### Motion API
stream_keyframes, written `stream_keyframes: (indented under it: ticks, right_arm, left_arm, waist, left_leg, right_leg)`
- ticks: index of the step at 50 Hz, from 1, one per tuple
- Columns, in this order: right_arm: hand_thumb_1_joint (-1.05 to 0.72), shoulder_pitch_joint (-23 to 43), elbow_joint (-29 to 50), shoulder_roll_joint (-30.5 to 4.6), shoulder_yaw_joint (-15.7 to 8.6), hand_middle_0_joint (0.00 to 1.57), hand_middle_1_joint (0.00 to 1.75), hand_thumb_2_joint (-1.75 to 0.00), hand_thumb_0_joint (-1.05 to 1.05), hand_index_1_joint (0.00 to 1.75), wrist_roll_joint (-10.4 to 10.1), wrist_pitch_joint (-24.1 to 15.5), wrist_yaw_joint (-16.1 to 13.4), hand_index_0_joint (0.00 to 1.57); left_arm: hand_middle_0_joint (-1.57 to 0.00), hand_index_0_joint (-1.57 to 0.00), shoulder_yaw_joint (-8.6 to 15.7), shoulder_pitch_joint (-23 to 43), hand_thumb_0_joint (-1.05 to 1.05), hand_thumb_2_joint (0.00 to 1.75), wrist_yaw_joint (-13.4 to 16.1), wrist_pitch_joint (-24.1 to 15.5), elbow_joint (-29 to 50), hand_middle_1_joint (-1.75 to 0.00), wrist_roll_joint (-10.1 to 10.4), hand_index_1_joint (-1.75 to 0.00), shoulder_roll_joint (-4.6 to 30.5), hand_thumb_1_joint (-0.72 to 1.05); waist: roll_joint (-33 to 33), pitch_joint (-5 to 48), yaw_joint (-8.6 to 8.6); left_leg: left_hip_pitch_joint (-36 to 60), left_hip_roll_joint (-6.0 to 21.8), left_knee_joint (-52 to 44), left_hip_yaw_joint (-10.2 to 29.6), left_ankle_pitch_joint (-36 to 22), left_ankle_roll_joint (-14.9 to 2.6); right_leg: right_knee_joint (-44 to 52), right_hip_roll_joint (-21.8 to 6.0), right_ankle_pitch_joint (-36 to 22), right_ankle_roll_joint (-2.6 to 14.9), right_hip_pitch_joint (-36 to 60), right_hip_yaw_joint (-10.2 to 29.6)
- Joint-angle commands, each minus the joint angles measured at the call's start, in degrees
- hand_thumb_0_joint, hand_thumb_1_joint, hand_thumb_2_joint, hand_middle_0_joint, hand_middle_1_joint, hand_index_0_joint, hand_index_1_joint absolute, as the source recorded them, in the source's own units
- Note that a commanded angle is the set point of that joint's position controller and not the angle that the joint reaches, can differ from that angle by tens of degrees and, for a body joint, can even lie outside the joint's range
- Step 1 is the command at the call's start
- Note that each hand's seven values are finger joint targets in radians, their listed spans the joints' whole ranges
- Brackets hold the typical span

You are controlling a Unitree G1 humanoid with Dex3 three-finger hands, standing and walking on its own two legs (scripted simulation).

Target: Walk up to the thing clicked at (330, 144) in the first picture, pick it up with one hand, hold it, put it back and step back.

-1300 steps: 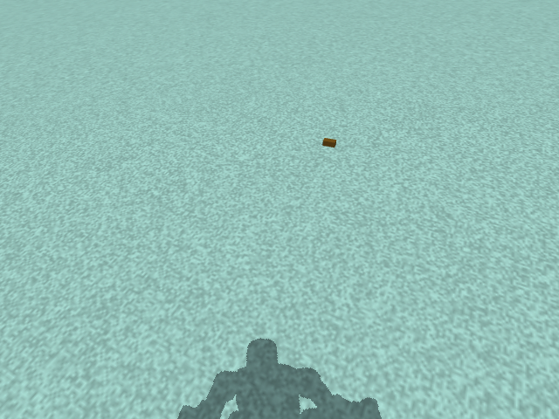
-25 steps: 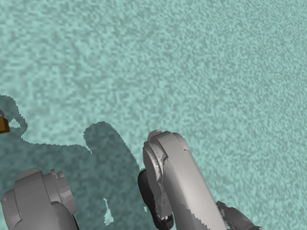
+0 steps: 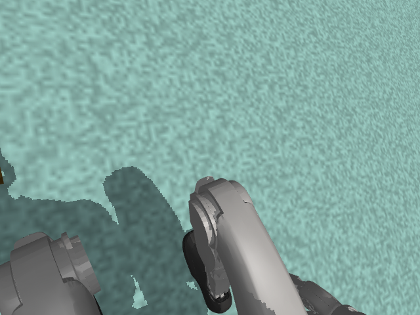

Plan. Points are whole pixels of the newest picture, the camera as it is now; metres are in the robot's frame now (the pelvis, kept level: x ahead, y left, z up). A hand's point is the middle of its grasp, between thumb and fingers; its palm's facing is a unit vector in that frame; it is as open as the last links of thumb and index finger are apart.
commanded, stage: rest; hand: left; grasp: from above
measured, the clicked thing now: out of the picture +0.44 +0.30 -0.28
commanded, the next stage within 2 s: open in 0.06 s
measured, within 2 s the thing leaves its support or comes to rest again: neither
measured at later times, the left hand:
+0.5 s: hand out of the picture +0.42 +0.31 -0.24, palm faces -0.43 -0.10 -0.89, open 8.7 cm
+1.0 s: hand out of the picture +0.42 +0.31 -0.24, palm faces -0.44 -0.10 -0.89, open 12.5 cm
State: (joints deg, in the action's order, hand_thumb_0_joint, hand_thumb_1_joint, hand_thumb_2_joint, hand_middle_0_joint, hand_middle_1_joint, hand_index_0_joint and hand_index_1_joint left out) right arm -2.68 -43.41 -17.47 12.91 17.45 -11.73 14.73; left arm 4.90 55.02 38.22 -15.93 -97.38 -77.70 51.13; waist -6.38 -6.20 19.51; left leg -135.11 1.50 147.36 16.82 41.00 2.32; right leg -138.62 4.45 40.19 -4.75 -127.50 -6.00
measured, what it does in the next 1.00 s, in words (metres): stands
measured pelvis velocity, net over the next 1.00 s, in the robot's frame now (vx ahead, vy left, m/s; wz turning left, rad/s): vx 0.00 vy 0.00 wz -0.02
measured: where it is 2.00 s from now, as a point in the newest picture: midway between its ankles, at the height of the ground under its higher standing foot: (159, 314)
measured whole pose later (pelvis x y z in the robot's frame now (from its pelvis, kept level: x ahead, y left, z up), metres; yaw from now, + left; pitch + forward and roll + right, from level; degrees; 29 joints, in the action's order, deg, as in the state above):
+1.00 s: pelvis +0.00 +0.00 +0.00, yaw -1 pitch +26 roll -14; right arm -2.2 -42.0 -18.6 14.5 17.6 -13.6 15.9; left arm 4.4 54.8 37.9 -16.1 -97.1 -76.6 53.4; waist -7.3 -8.0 19.5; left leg -134.7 1.4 148.0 17.8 40.7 2.1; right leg -138.3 4.7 39.4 -4.9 -126.7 -6.9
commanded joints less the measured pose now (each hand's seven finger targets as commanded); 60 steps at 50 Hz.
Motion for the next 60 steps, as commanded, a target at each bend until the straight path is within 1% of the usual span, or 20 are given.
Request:
stream_keyframes:
  ticks: [1,3,8,13,14,16,17,19,28,37,39,44,46,47,48,51,53,54,55,60]
  right_arm:
    - [-0.91,-7.97,0.58,-18.78,-5.16,0.20,0.30,-0.90,0.00,0.30,-0.02,-0.74,-0.52,0.20]
    - [-0.91,-8.26,1.05,-18.92,-4.96,0.20,0.30,-0.90,0.00,0.30,0.35,-1.05,-0.19,0.20]
    - [-0.91,-7.93,0.60,-19.24,-4.57,0.20,0.30,-0.90,0.00,0.30,0.18,-1.16,-0.33,0.20]
    - [-0.90,-7.30,1.26,-19.66,-4.32,0.20,0.30,-0.90,0.00,0.30,-0.15,-1.51,-0.38,0.20]
    - [-0.90,-7.52,0.34,-19.25,-4.18,0.20,0.30,-0.90,0.00,0.30,-0.08,-1.71,-0.15,0.20]
    - [-0.90,-6.84,1.41,-19.88,-4.27,0.20,0.30,-0.90,0.00,0.30,-0.14,-1.76,-0.27,0.20]
    - [-0.90,-7.52,1.35,-19.79,-4.32,0.20,0.30,-0.90,0.00,0.30,-0.14,-1.88,-0.13,0.20]
    - [-0.90,-7.75,0.98,-19.57,-4.07,0.20,0.30,-0.90,0.00,0.30,0.03,-2.19,0.11,0.20]
    - [-0.90,-7.80,1.25,-20.02,-4.38,0.20,0.30,-0.90,0.00,0.30,-0.23,-2.31,0.15,0.20]
    - [-0.90,-8.08,1.29,-20.10,-4.17,0.20,0.30,-0.90,0.00,0.30,-0.16,-2.08,0.42,0.20]
    - [-0.90,-8.49,1.03,-20.14,-4.09,0.20,0.30,-0.90,0.00,0.30,-0.17,-1.85,0.38,0.20]
    - [-0.90,-8.30,1.61,-20.04,-4.12,0.20,0.30,-0.90,0.00,0.30,-0.09,-2.13,0.52,0.20]
    - [-0.89,-8.41,1.42,-20.24,-3.89,0.20,0.30,-0.90,0.00,0.30,-0.11,-2.00,0.49,0.20]
    - [-0.89,-8.62,1.24,-20.27,-4.09,0.20,0.30,-0.90,0.00,0.30,-0.07,-2.07,0.54,0.20]
    - [-0.89,-8.88,1.45,-20.42,-3.94,0.20,0.30,-0.90,0.00,0.30,-0.15,-2.04,0.45,0.20]
    - [-0.89,-7.65,1.28,-19.82,-3.77,0.20,0.30,-0.90,0.00,0.30,-0.26,-2.05,0.12,0.20]
    - [-0.89,-7.98,1.52,-20.22,-3.76,0.20,0.30,-0.90,0.00,0.30,-0.30,-2.23,0.06,0.20]
    - [-0.89,-7.77,1.75,-20.25,-3.85,0.20,0.30,-0.90,0.00,0.30,-0.22,-2.15,-0.03,0.20]
    - [-0.89,-8.51,1.78,-20.34,-3.79,0.20,0.30,-0.90,0.00,0.30,-0.28,-2.08,-0.06,0.20]
    - [-0.90,-8.63,1.95,-20.21,-3.53,0.20,0.30,-0.90,0.00,0.30,-0.48,-2.11,-0.29,0.20]
  left_arm:
    - [-1.22,-1.23,0.38,14.36,0.00,0.13,2.61,-0.01,4.95,-0.05,1.03,-0.03,12.31,0.85]
    - [-1.22,-1.24,-0.19,14.56,0.00,0.11,2.31,0.05,4.20,-0.05,1.25,-0.03,11.42,0.87]
    - [-1.20,-1.22,-1.04,14.06,0.00,0.11,2.78,-0.01,3.88,-0.04,1.46,-0.03,11.90,0.83]
    - [-0.87,-0.87,-0.07,14.49,0.00,0.24,3.01,0.25,4.47,-0.19,1.46,-0.18,13.75,0.43]
    - [-0.84,-0.85,-2.15,14.29,0.00,0.26,2.66,0.32,2.94,-0.22,1.88,-0.21,10.89,0.36]
    - [-0.79,-0.78,-0.35,14.53,0.00,0.35,3.03,0.31,5.08,-0.25,1.90,-0.26,13.61,0.27]
    - [-0.76,-0.75,-1.24,14.82,0.00,0.37,2.68,0.25,4.98,-0.27,1.99,-0.28,12.07,0.23]
    - [-0.72,-0.71,0.10,13.57,0.00,0.41,2.41,0.43,5.01,-0.31,1.75,-0.32,14.04,0.18]
    - [-0.54,-0.52,-0.53,13.88,0.00,0.59,1.28,-0.17,6.01,-0.48,2.49,-0.50,13.42,-0.04]
    - [-0.38,-0.37,-0.39,13.63,0.00,0.72,1.31,-0.65,5.80,-0.63,2.36,-0.65,13.26,-0.19]
    - [-0.36,-0.35,1.30,13.10,0.00,0.74,1.76,-0.67,6.22,-0.66,1.55,-0.67,15.80,-0.21]
    - [-0.29,-0.28,-0.42,14.20,0.00,0.80,1.75,-0.40,6.41,-0.73,2.16,-0.74,13.14,-0.28]
    - [-0.26,-0.26,0.15,13.50,0.00,0.81,1.76,-0.22,5.31,-0.77,2.35,-0.77,13.92,-0.29]
    - [-0.26,-0.25,-0.99,13.57,0.00,0.81,1.51,-0.26,5.95,-0.77,2.18,-0.77,12.92,-0.30]
    - [-0.24,-0.24,0.78,13.53,0.00,0.83,1.67,-0.31,5.28,-0.79,2.12,-0.79,15.04,-0.32]
    - [-0.21,-0.21,-1.08,13.18,0.00,0.86,1.60,-0.08,5.16,-0.82,2.72,-0.82,12.85,-0.35]
    - [-0.20,-0.20,0.14,13.42,0.00,0.87,1.56,-0.15,5.74,-0.83,2.78,-0.83,14.89,-0.36]
    - [-0.19,-0.18,-0.94,13.82,0.00,0.88,1.49,-0.14,6.18,-0.84,2.85,-0.84,13.54,-0.37]
    - [-0.18,-0.18,0.38,13.03,0.00,0.89,1.50,-0.11,5.00,-0.85,2.46,-0.85,15.20,-0.38]
    - [-0.17,-0.18,0.15,13.26,0.00,0.87,1.45,0.00,5.00,-0.90,2.69,-0.89,14.67,-0.38]
  waist:
    - [26.19,34.98,2.10]
    - [26.12,33.94,2.88]
    - [26.11,34.11,2.33]
    - [26.84,34.65,2.17]
    - [26.77,32.57,2.57]
    - [26.22,34.29,2.16]
    - [26.74,34.10,2.83]
    - [27.51,34.46,2.36]
    - [27.17,34.85,2.55]
    - [27.73,33.44,2.70]
    - [28.36,34.21,2.16]
    - [27.68,33.65,3.12]
    - [27.05,33.09,2.80]
    - [27.61,33.18,3.05]
    - [28.21,33.68,2.86]
    - [26.76,33.36,2.54]
    - [26.66,32.89,2.58]
    - [26.58,33.15,2.70]
    - [26.75,33.10,2.80]
    - [25.88,32.66,3.10]
  left_leg:
    - [28.12,0.90,-14.12,-8.94,-11.20,-2.47]
    - [27.66,0.78,-14.12,-9.05,-10.28,-2.62]
    - [27.87,0.99,-15.08,-8.39,-9.58,-2.43]
    - [28.41,1.07,-14.63,-8.43,-10.52,-2.41]
    - [27.82,0.89,-14.80,-8.33,-9.37,-2.23]
    - [28.24,1.13,-14.66,-8.10,-10.00,-2.34]
    - [28.55,1.04,-14.51,-8.18,-10.35,-2.34]
    - [29.69,1.22,-13.97,-8.38,-11.54,-2.27]
    - [29.13,1.28,-14.07,-8.09,-11.40,-2.30]
    - [29.38,1.18,-14.47,-7.62,-11.64,-2.03]
    - [29.85,1.36,-14.59,-7.69,-12.43,-2.01]
    - [28.86,1.17,-14.03,-8.00,-11.61,-2.31]
    - [28.45,1.29,-14.62,-7.63,-11.24,-2.23]
    - [29.22,1.20,-14.48,-7.64,-11.28,-2.10]
    - [29.64,1.45,-14.68,-7.56,-11.68,-2.07]
    - [28.33,1.34,-14.18,-8.09,-10.70,-2.22]
    - [28.01,1.25,-14.03,-8.05,-10.02,-2.35]
    - [27.77,1.26,-14.63,-7.91,-9.83,-2.38]
    - [27.97,1.35,-14.14,-8.16,-10.05,-2.47]
    - [27.65,1.32,-14.30,-8.03,-10.03,-2.43]
  right_leg:
    - [11.45,1.82,-15.67,5.48,17.20,-9.42]
    - [11.83,1.64,-14.95,5.32,16.91,-9.55]
    - [11.97,2.06,-13.86,5.49,16.91,-9.85]
    - [11.79,2.04,-15.11,5.44,17.56,-9.62]
    - [11.59,1.64,-13.78,5.41,16.04,-9.83]
    - [11.91,2.07,-14.52,5.42,17.23,-9.80]
    - [11.68,1.84,-14.79,5.40,17.19,-9.92]
    - [11.17,1.90,-16.13,5.28,17.73,-9.76]
    - [11.84,2.05,-15.99,5.32,18.58,-9.73]
    - [11.22,1.73,-15.84,5.33,17.49,-10.45]
    - [11.15,1.99,-16.60,5.42,18.18,-10.23]
    - [11.62,1.95,-16.19,5.25,17.89,-10.05]
    - [11.82,1.93,-15.56,5.30,17.35,-10.46]
    - [11.39,1.81,-15.49,5.33,17.01,-10.49]
    - [11.26,2.00,-15.97,5.37,17.67,-10.40]
    - [12.12,1.98,-15.24,5.22,18.32,-9.71]
    - [11.84,1.83,-14.58,5.22,17.66,-9.99]
    - [12.43,2.03,-14.12,5.33,17.50,-9.97]
    - [12.23,2.04,-14.79,5.28,18.04,-9.80]
    - [12.14,1.90,-14.71,5.28,18.12,-9.66]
